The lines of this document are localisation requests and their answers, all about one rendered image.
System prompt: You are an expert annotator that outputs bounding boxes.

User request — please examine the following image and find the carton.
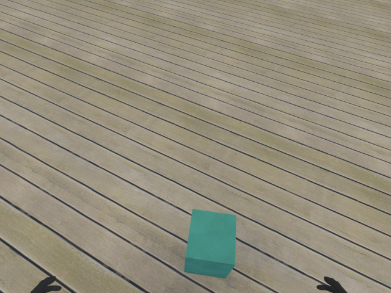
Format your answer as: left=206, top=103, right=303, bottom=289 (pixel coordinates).
left=184, top=209, right=236, bottom=278

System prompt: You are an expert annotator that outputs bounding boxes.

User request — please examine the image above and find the right robot hand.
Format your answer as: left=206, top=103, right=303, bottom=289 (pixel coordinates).
left=317, top=277, right=347, bottom=293

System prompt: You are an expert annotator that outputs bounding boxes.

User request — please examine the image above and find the left robot hand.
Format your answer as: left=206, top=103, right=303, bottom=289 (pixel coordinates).
left=31, top=276, right=62, bottom=293

